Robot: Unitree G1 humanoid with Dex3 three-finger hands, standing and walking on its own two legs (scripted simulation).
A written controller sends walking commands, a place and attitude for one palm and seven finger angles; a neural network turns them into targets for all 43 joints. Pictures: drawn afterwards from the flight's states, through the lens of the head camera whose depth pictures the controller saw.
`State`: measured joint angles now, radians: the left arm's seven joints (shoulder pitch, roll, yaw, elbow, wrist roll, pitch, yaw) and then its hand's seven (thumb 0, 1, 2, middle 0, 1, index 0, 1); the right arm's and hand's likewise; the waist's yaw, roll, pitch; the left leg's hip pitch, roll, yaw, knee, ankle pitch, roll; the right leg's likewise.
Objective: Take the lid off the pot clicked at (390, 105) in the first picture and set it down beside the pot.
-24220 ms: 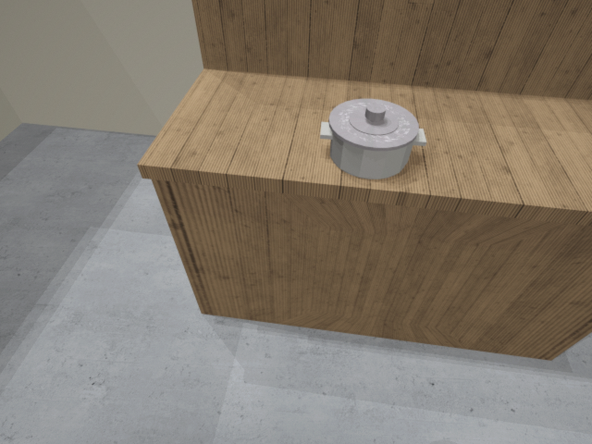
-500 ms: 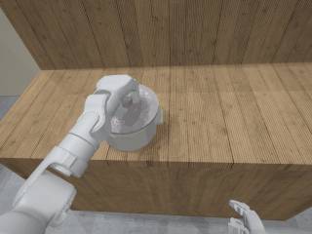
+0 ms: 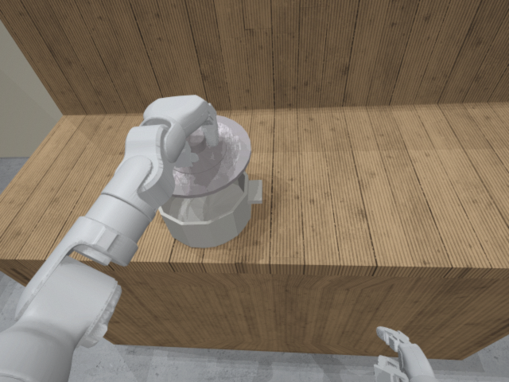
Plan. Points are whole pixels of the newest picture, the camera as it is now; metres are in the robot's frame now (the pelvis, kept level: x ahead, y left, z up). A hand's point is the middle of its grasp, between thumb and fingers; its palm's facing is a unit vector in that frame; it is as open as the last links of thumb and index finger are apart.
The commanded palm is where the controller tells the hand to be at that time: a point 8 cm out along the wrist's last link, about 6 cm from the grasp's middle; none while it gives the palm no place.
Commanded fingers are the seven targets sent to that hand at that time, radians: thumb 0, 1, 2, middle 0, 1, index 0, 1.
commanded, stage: lift the lid straight up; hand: left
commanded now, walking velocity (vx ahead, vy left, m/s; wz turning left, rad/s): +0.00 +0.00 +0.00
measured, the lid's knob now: (193, 141) +0.46 +0.12 +0.14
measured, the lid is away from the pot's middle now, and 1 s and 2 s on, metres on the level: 0.02 0.03 0.11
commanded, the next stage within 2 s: move the lid sideways beside the pot in 1.06 s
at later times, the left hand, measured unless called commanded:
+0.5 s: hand (175, 127) +0.43 +0.13 +0.20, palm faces -0.15 -0.05 -0.99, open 6.6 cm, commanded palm +0.40 +0.13 +0.28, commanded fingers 0.00 0.74 0.93 -0.90 -1.00 -0.95 -1.02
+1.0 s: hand (171, 101) +0.43 +0.12 +0.24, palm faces -0.07 -0.05 -1.00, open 6.5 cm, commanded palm +0.40 +0.13 +0.31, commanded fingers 0.00 0.74 0.93 -0.90 -1.00 -0.95 -1.02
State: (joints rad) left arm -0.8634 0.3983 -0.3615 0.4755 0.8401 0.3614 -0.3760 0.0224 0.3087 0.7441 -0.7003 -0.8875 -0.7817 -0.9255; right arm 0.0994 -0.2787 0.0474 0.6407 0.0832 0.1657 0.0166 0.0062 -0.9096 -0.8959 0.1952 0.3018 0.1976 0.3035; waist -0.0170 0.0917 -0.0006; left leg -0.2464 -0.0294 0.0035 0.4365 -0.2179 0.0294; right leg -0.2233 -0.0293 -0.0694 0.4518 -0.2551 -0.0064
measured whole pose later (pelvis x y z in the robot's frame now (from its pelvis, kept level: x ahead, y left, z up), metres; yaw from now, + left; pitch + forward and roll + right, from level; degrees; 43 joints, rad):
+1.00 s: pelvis -0.01 +0.01 +0.00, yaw +0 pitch +2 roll +0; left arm -1.03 0.43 -0.35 0.43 0.84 0.38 -0.44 0.04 0.31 0.75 -0.70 -0.88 -0.80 -0.93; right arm 0.09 -0.28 0.06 0.63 0.08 0.15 0.03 0.01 -0.91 -0.90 0.20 0.30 0.20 0.30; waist 0.00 0.09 -0.01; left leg -0.25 -0.05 0.01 0.41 -0.20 0.05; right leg -0.23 -0.05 -0.07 0.44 -0.24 0.01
